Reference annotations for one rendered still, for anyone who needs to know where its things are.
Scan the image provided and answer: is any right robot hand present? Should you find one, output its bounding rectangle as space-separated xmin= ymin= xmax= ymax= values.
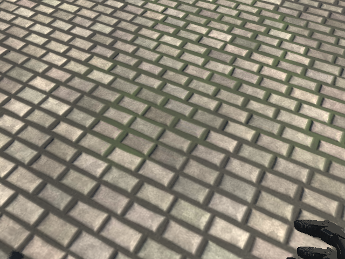
xmin=286 ymin=220 xmax=345 ymax=259

